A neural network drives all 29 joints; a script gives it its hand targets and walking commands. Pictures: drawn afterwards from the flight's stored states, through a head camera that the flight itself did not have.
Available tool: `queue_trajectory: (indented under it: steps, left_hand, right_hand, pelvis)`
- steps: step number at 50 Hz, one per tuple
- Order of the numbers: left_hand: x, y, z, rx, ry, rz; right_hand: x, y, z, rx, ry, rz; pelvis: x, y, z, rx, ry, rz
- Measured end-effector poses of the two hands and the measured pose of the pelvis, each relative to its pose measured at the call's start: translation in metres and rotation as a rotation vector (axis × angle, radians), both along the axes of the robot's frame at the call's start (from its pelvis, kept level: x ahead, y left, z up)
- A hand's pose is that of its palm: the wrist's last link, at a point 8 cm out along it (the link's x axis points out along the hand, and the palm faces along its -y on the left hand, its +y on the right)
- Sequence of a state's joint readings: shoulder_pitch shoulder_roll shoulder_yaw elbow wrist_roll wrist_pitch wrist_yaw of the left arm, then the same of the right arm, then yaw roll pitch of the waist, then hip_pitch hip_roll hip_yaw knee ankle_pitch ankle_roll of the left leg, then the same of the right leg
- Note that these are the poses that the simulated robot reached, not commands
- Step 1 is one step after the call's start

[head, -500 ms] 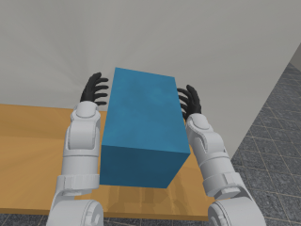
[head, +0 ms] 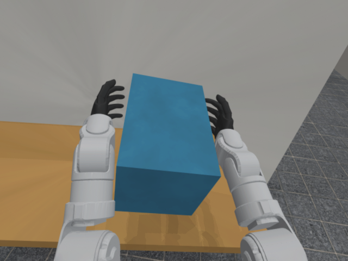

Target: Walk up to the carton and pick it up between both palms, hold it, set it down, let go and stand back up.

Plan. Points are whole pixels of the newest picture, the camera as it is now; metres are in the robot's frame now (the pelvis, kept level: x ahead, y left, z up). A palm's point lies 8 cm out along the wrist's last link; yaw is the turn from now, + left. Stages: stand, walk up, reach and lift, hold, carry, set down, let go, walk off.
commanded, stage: hold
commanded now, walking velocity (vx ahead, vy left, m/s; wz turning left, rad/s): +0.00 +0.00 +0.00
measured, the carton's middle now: (161, 143) +0.35 +0.01 +0.15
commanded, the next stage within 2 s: none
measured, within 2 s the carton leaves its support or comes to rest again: neither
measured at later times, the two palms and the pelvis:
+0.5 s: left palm (101, 119) +0.35 +0.14 +0.21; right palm (221, 133) +0.35 -0.12 +0.18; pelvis +0.00 +0.00 +0.00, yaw +0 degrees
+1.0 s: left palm (101, 118) +0.35 +0.14 +0.21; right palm (221, 133) +0.36 -0.12 +0.18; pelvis +0.00 +0.00 +0.00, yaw +0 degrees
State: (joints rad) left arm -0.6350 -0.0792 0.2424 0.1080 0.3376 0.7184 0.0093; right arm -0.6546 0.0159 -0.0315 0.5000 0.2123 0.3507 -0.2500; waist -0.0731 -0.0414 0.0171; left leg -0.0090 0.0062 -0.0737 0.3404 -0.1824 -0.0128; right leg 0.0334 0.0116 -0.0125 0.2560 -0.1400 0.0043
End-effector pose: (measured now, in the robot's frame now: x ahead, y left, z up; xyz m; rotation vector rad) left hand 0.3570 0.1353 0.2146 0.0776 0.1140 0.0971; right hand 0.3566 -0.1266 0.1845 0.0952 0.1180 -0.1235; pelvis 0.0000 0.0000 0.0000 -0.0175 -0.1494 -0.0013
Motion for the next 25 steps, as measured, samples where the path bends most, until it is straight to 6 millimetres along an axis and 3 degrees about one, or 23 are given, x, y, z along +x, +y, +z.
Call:
queue_trajectory:
  steps: [11,25]
  left_hand:
    - [-0.002,0.000,-0.006,0.000,0.018,-0.013]
    - [-0.003,0.002,-0.005,0.003,0.003,-0.012]
  right_hand:
    - [-0.003,0.000,-0.010,-0.001,0.018,-0.001]
    - [-0.003,0.002,-0.007,-0.010,0.002,-0.002]
  pelvis:
    - [0.002,0.001,0.000,-0.002,-0.020,0.005]
    - [-0.001,0.001,0.000,-0.003,-0.010,0.004]
